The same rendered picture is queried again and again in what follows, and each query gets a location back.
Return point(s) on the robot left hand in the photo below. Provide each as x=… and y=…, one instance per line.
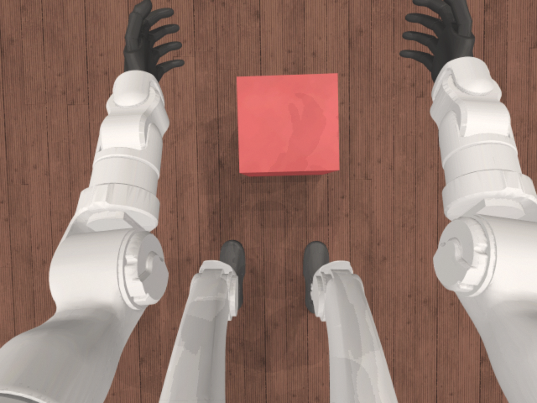
x=139, y=54

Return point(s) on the robot left upper arm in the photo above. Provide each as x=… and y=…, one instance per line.
x=101, y=283

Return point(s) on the robot right upper arm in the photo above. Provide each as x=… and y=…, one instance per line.
x=491, y=264

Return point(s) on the robot left forearm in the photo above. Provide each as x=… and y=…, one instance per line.
x=126, y=166

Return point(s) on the robot left thigh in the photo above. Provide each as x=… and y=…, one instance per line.
x=196, y=372

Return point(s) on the robot right forearm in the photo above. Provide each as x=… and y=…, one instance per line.
x=478, y=151

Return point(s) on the carton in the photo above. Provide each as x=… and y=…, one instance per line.
x=288, y=125

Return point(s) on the robot right hand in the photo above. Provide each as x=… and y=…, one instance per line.
x=454, y=32

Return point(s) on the robot left shin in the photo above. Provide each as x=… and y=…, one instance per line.
x=213, y=264

